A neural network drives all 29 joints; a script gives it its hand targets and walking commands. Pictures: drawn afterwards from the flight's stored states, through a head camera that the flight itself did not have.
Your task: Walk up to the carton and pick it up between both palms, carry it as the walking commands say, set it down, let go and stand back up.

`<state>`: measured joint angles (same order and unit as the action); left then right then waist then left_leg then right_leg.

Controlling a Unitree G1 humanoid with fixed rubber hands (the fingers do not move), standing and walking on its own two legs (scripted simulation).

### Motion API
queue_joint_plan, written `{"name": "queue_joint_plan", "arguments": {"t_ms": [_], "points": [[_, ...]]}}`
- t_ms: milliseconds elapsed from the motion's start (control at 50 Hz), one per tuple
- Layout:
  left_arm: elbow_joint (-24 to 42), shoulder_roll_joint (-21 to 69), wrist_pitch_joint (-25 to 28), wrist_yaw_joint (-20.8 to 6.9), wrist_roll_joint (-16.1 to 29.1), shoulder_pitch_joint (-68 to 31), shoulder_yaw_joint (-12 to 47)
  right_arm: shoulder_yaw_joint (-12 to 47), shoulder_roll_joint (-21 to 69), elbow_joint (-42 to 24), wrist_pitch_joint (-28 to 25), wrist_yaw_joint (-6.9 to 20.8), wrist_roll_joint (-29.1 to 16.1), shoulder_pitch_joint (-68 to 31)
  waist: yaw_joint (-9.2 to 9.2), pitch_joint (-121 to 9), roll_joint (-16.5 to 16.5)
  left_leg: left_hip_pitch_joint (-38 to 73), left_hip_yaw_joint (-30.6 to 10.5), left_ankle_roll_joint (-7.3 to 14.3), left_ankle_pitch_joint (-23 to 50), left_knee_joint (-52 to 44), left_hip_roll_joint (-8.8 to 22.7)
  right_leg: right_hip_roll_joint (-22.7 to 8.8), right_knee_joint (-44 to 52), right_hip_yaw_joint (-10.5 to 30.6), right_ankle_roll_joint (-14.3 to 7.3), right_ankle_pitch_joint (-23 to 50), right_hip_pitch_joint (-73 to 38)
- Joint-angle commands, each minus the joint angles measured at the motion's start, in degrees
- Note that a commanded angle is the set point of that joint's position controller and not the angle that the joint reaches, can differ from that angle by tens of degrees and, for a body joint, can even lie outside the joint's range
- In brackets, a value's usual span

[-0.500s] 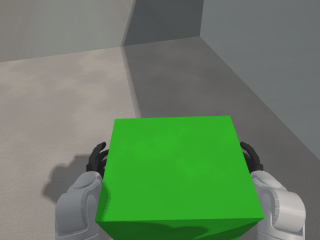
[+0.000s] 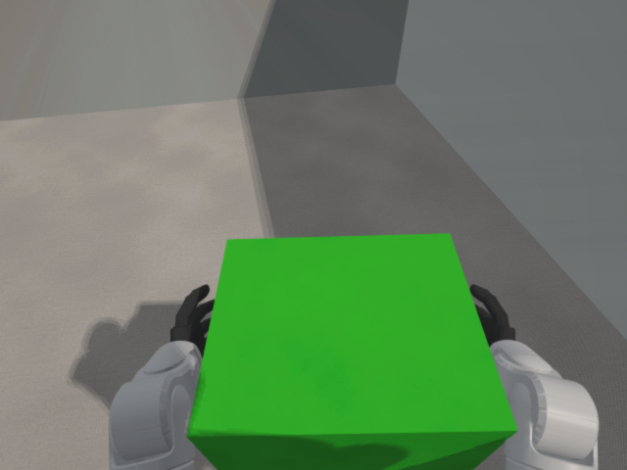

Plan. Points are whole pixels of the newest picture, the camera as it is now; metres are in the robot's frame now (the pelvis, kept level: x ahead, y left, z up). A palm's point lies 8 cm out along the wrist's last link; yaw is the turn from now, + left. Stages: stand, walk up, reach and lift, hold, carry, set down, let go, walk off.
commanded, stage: carry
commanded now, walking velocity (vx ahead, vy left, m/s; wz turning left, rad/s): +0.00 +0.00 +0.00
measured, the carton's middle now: (340, 380) +0.25 +0.00 +0.02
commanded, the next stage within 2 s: none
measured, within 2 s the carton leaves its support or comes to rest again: neither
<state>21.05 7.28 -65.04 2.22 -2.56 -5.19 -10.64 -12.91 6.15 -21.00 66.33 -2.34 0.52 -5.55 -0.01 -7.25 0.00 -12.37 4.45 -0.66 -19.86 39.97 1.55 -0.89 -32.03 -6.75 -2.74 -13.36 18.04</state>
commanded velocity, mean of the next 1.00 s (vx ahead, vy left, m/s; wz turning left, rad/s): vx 0.00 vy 0.00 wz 0.00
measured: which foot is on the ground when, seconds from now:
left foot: up 0.00-0.08, down 0.10-1.00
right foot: down 0.00-1.00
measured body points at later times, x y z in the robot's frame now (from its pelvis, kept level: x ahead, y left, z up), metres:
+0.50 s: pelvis +0.02 +0.00 -0.01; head +0.01 +0.00 +0.44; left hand +0.29 +0.17 +0.06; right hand +0.29 -0.17 +0.05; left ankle -0.03 +0.10 -0.74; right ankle -0.04 -0.10 -0.74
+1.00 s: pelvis -0.01 -0.02 -0.01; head -0.04 -0.02 +0.44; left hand +0.26 +0.15 +0.06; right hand +0.26 -0.19 +0.05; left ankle -0.03 +0.10 -0.74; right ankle -0.04 -0.10 -0.74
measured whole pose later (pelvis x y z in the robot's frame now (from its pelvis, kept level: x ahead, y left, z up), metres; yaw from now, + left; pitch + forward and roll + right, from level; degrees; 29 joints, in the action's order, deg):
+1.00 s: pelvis -0.01 -0.02 -0.01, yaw +1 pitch +2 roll +1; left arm 12.0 5.9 -60.7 1.7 -2.6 -6.3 -10.9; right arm -13.3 6.3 -13.1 62.8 -2.6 2.1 -6.9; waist 0.1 -6.4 0.4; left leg -14.3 4.8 0.1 -18.1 30.9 0.6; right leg -2.3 -33.8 -6.8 -1.6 -20.8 14.6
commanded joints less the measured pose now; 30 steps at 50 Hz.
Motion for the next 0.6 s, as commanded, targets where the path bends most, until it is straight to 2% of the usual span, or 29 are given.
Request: {"name": "queue_joint_plan", "arguments": {"t_ms": [0,20,40,60,80,100,120,140,160,180,200,220,260,280,300,340,360,420,440,460,480,500,520,540,560,580], "points": [[3.6,43.4,-0.9,-10.9,18.2,-26.0,44.6,45.4,40.0,-4.0,0.2,12.4,-18.1,-26.9,-0.37,-10.9,8.3,-20.2,-5.1,-0.9,-14.5,-0.9,2.2,-18.6,0.5,14.2,-9.9,66.0,-25.0],[2.5,42.5,-1.4,-10.7,17.3,-26.2,43.8,44.6,39.0,-2.1,0.4,12.6,-17.5,-26.4,0.58,-8.3,6.1,-15.4,-4.8,-0.5,-9.4,-14.1,2.8,-16.3,-1.9,9.8,-7.3,57.1,-20.3],[2.7,42.1,-1.3,-10.6,16.8,-27.2,43.6,44.6,39.9,-1.1,0.6,12.8,-17.2,-28.1,0.89,-6.8,4.0,-8.8,-2.0,-1.0,5.7,-28.7,2.3,-12.3,-4.9,4.5,-3.6,44.1,-16.4],[1.6,41.1,-1.6,-10.7,16.4,-26.3,43.2,44.4,40.1,0.3,0.9,12.7,-16.3,-27.4,0.68,-6.7,-0.4,1.4,-5.5,-0.6,24.1,-24.3,5.5,-8.2,-7.3,1.8,1.1,22.0,-4.6],[0.3,41.6,-1.9,-10.9,16.4,-24.3,42.9,43.2,40.4,1.6,1.1,12.5,-15.3,-24.4,0.52,-9.7,-8.7,12.4,-10.9,2.3,51.4,-17.2,12.3,-5.0,-8.8,-0.7,3.3,3.5,5.5],[-1.5,40.5,-2.0,-10.8,14.8,-23.2,41.7,41.7,39.4,4.9,1.1,12.6,-13.5,-21.9,0.27,-9.6,-10.7,12.9,-10.8,5.8,66.0,-14.6,16.1,-3.8,-7.5,-0.3,3.7,-10.9,5.9],[-5.4,40.3,-1.4,-10.8,13.9,-23.1,40.0,39.7,37.2,7.1,0.5,12.5,-11.5,-22.7,0.16,-8.2,-8.1,9.8,-7.6,6.3,61.9,-14.1,14.7,-2.5,-1.5,-1.7,4.0,-10.6,3.0],[-4.6,40.2,-0.8,-11.0,15.0,-27.5,40.8,39.9,37.8,6.3,0.0,12.6,-12.2,-26.9,0.1,-6.3,-7.4,9.8,-5.5,4.7,58.5,-13.1,12.5,-2.1,1.4,-2.7,3.9,-5.7,2.8],[-3.9,40.4,-0.2,-11.0,15.7,-27.3,41.6,40.6,38.0,4.8,-0.4,12.6,-13.0,-27.1,0.21,-7.7,-7.3,11.7,-4.8,3.3,59.1,-12.2,11.0,-1.7,2.1,-2.6,3.5,-0.3,2.8],[-0.2,42.0,0.1,-11.2,18.0,-29.1,43.5,43.7,39.5,-0.6,-0.8,12.6,-15.6,-30.3,0.08,-9.1,-7.1,11.6,-4.4,3.0,58.5,-11.6,10.5,-2.0,3.4,-2.0,3.2,3.8,0.2],[2.0,42.9,0.4,-11.1,19.0,-31.2,44.1,44.4,40.9,-2.3,-1.0,12.6,-16.6,-31.5,0.15,-11.0,-7.9,10.8,-4.1,2.7,57.6,-10.9,9.6,-2.4,2.4,-1.4,3.1,7.4,-1.9],[2.3,43.4,0.5,-11.0,18.8,-32.2,43.4,44.2,41.8,-1.9,-1.1,12.6,-16.7,-31.9,0.12,-12.4,-7.8,10.2,-3.7,3.0,53.0,-10.6,9.4,-2.8,3.0,-0.6,2.7,8.3,-3.9],[-1.5,42.9,1.5,-11.3,16.8,-28.4,40.6,42.5,40.8,0.2,-2.0,12.3,-14.1,-29.1,0.2,-15.5,-2.6,7.1,-3.7,3.0,45.5,-10.2,7.6,-4.6,1.3,1.4,1.3,17.6,-8.8],[2.7,43.9,1.3,-11.2,18.6,-28.8,42.9,45.3,41.9,-4.3,-1.7,12.2,-16.1,-30.2,0.13,-14.9,-1.5,5.9,-3.3,2.8,42.5,-10.4,7.3,-5.6,0.5,2.5,1.1,21.4,-9.2],[2.0,43.3,1.2,-11.2,18.0,-28.8,42.2,45.1,42.1,-2.9,-1.4,12.1,-15.7,-29.4,0.14,-15.3,-0.4,5.2,-3.7,2.7,40.8,-10.4,7.0,-5.8,0.4,2.3,1.1,22.3,-9.7],[-0.8,43.3,0.6,-11.4,17.5,-27.7,41.5,44.1,41.5,-1.5,-1.1,12.0,-15.0,-29.4,0.01,-13.8,-0.7,3.9,-3.0,3.0,37.0,-10.1,6.2,-7.1,0.0,3.7,0.8,26.7,-9.5],[-2.4,42.6,0.9,-11.5,16.4,-26.7,40.1,43.5,41.0,0.4,-1.3,11.9,-14.0,-28.9,-0.05,-14.2,0.8,4.0,-3.1,3.1,35.0,-10.0,6.2,-7.1,0.6,3.6,0.9,26.0,-9.2],[-1.9,42.4,1.5,-11.4,16.8,-26.5,40.7,43.9,40.9,0.5,-1.7,11.9,-14.3,-28.5,-0.2,-13.4,0.4,3.2,-2.4,2.8,34.1,-10.0,6.0,-7.5,0.1,3.8,1.1,26.8,-8.8],[-6.2,41.4,2.4,-11.5,14.2,-26.6,37.6,40.9,40.4,5.6,-2.7,11.8,-11.6,-27.5,-0.22,-14.3,1.6,3.6,-2.5,2.8,33.2,-9.3,5.9,-7.6,0.2,3.9,1.0,28.6,-9.6],[1.1,43.2,1.8,-11.4,17.9,-28.1,42.0,45.3,41.9,-1.9,-2.0,11.8,-15.2,-29.0,-0.16,-13.9,0.9,2.9,-2.6,2.7,32.6,-9.8,6.0,-7.8,0.1,4.2,1.1,28.0,-9.4],[-5.2,41.1,2.8,-11.5,14.6,-26.7,38.1,41.6,40.5,4.4,-3.1,11.7,-12.0,-28.2,-0.27,-14.5,2.7,2.8,-2.4,2.6,30.0,-9.4,5.6,-8.1,0.7,4.3,1.1,29.7,-10.1],[-2.6,41.5,3.2,-11.4,15.3,-27.5,38.9,43.1,40.9,2.0,-3.3,11.7,-13.0,-29.0,-0.17,-14.2,2.1,2.4,-2.3,2.5,30.4,-9.4,5.5,-7.9,0.1,4.4,0.9,30.7,-10.2],[-2.0,42.0,2.9,-11.4,16.0,-28.1,39.8,43.9,41.2,1.3,-3.1,11.7,-13.6,-29.4,-0.27,-12.8,2.2,1.3,-2.0,2.5,27.2,-9.4,5.1,-8.3,1.0,4.7,0.9,31.1,-10.0],[-5.4,41.3,3.4,-11.6,14.6,-26.4,37.9,42.3,40.3,3.9,-3.6,11.6,-12.0,-28.6,-0.18,-13.3,3.3,1.2,-2.2,2.4,23.2,-9.5,4.7,-9.1,1.5,5.6,0.5,32.3,-10.2],[-1.7,41.6,3.0,-11.5,16.5,-26.7,40.2,44.7,40.7,0.3,-3.0,11.6,-13.9,-28.7,-0.04,-13.0,3.7,2.1,-2.3,2.7,22.2,-10.1,5.1,-8.9,1.7,5.6,0.2,30.1,-9.2],[-2.4,41.0,2.8,-11.5,15.9,-27.4,39.4,44.2,41.0,1.6,-2.9,11.6,-13.7,-29.4,-0.09,-12.3,3.0,1.7,-2.6,2.5,21.8,-10.8,5.2,-8.7,1.9,5.4,0.4,27.4,-9.0]]}}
